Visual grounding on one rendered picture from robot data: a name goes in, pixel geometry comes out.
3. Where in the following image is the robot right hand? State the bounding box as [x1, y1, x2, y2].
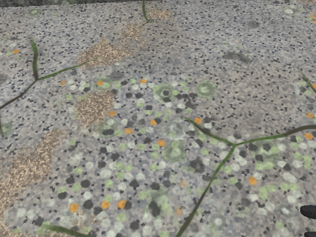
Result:
[300, 204, 316, 237]

